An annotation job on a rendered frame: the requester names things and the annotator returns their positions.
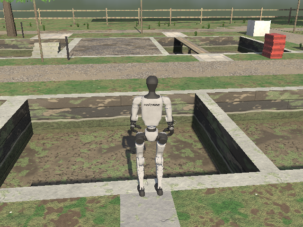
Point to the robot left forearm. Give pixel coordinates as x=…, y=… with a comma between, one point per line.
x=133, y=123

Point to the right robot upper arm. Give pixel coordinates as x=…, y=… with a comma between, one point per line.
x=168, y=108

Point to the robot right forearm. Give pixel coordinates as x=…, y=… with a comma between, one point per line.
x=170, y=124

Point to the right robot thigh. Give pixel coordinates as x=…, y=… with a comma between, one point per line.
x=160, y=146

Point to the robot left hand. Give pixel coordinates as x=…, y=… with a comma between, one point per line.
x=133, y=130

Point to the right robot foot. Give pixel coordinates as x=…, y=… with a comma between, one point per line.
x=159, y=191

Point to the robot right hand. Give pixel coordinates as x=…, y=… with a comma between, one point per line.
x=171, y=131

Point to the left robot upper arm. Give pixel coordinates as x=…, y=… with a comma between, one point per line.
x=135, y=107

